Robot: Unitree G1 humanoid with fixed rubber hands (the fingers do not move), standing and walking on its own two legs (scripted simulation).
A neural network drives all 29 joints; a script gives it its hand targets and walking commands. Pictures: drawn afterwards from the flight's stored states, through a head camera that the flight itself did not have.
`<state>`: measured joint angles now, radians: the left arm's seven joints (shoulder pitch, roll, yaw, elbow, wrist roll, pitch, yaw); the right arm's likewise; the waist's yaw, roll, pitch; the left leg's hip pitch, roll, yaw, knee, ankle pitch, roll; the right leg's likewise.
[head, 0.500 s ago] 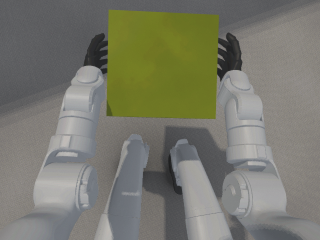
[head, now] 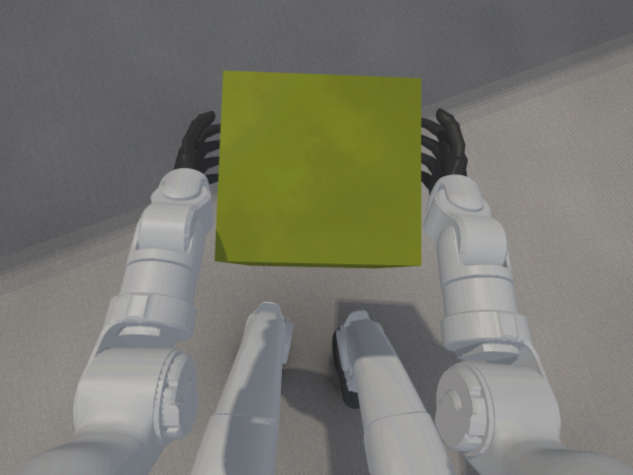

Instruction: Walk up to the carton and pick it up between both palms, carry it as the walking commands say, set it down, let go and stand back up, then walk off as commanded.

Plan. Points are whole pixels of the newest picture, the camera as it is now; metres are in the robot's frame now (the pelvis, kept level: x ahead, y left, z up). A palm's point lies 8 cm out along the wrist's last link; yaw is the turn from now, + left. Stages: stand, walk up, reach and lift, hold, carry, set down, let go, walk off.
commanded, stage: reach and lift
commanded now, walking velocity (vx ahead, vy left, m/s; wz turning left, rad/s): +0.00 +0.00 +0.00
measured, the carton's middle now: (317, 192) +0.45 +0.01 -0.12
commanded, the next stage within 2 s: none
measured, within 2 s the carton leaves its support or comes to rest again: neither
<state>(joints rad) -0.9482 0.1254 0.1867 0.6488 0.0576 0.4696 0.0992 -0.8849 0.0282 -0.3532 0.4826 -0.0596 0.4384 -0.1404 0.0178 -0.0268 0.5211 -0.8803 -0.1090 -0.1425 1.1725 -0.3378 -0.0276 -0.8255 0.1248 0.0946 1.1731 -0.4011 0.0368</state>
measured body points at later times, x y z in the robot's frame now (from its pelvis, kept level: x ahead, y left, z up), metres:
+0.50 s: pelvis +0.03 +0.00 +0.06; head +0.20 +0.02 +0.47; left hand +0.44 +0.15 +0.00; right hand +0.43 -0.16 +0.03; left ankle +0.15 +0.11 -0.63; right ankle +0.12 -0.13 -0.63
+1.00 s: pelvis +0.12 +0.00 +0.10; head +0.08 +0.01 +0.55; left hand +0.43 +0.15 +0.10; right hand +0.43 -0.16 +0.12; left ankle +0.15 +0.11 -0.63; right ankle +0.11 -0.13 -0.63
